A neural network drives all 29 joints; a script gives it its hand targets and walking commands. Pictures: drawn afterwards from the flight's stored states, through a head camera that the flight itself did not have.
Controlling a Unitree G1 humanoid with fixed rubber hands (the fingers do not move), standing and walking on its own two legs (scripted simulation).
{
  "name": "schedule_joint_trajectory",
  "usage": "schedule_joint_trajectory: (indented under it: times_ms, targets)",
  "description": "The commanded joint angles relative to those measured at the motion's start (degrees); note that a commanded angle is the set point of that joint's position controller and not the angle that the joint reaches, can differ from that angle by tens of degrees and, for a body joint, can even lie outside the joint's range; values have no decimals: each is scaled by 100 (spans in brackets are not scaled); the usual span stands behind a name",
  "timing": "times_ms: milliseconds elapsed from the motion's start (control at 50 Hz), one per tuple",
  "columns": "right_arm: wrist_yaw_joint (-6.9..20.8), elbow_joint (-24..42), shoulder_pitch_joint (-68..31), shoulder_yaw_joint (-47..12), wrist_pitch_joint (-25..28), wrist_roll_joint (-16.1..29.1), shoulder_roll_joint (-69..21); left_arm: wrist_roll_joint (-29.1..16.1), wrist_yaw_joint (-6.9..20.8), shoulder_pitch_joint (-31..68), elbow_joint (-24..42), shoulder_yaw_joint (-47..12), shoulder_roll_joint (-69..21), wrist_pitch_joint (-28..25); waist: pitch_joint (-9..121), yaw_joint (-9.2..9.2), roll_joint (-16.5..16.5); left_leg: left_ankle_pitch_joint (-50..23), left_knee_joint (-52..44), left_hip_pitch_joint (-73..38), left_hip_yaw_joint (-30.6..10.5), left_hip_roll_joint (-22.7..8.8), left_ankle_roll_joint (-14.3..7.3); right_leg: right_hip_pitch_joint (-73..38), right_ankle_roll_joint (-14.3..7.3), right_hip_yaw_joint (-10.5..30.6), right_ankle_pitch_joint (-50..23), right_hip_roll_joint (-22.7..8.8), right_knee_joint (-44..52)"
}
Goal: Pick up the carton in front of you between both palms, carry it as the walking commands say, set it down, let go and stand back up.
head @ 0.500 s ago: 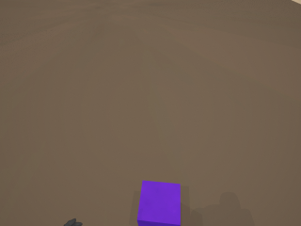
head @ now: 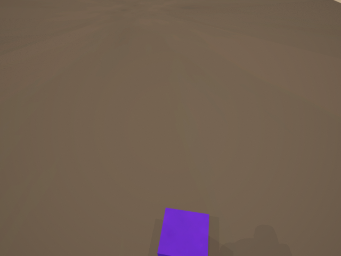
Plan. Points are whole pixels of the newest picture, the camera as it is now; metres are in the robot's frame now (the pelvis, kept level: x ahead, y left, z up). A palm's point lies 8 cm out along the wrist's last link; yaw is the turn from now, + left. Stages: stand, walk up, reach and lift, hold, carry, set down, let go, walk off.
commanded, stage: stand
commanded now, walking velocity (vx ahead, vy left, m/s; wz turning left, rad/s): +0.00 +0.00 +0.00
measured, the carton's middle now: (184, 241) +0.37 -0.01 -0.64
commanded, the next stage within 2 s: none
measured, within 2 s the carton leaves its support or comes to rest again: neither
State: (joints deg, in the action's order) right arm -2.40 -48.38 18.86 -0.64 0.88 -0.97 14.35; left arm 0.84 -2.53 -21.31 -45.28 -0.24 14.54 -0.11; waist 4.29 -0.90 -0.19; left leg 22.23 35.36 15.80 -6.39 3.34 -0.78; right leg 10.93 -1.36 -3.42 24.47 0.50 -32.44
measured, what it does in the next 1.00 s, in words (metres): stands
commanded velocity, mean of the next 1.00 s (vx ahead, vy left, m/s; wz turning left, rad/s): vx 0.00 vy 0.00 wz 0.00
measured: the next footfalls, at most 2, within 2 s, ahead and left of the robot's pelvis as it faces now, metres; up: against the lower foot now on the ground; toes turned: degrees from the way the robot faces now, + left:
none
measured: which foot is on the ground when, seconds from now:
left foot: down 0.00-1.00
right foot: down 0.00-1.00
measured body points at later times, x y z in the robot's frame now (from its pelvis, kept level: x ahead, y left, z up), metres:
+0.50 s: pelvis -0.02 +0.00 +0.01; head -0.02 +0.00 +0.46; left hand -0.05 +0.24 -0.14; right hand -0.01 -0.24 -0.14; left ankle -0.04 +0.12 -0.73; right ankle -0.08 -0.10 -0.73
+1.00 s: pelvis -0.04 -0.01 +0.01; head -0.04 -0.01 +0.46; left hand -0.09 +0.20 -0.15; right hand -0.06 -0.23 -0.15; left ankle -0.04 +0.12 -0.73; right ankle -0.08 -0.10 -0.73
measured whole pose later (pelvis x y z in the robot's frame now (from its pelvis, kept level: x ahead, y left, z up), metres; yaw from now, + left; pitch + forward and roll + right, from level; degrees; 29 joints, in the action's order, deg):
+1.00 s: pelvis -0.04 -0.01 +0.01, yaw +2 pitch -1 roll +0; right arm -3.1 -65.5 19.3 -2.6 -0.7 -0.4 8.5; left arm 1.1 -2.9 -23.5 -62.9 -1.8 8.8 0.1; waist 0.1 -0.6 0.1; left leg 16.0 29.0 11.9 -7.7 2.4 0.7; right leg 6.9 -2.5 -5.3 19.4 0.8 -27.0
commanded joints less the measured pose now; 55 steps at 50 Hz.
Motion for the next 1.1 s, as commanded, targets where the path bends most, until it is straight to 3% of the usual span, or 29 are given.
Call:
schedule_joint_trajectory:
  times_ms: [0,560,1080]
  targets:
    - [-30,134,251,128,17,2,619,7,-26,-318,115,143,624,-19,-312,13,6,-2508,-349,156,-418,-533,-172,-164,-80,446,-2522,-578,349]
    - [-55,-1197,430,-90,-116,33,171,13,-27,-699,-1297,-32,182,37,-875,24,-8,-2171,-865,9,-501,-544,-148,-372,-122,407,-1740,-617,892]
    - [-86,-1770,452,-136,-152,58,-213,31,-55,-773,-1829,-80,-188,-3,-1006,33,10,-1766,-1043,81,-431,-538,-42,-271,-195,459,-1587,-627,1134]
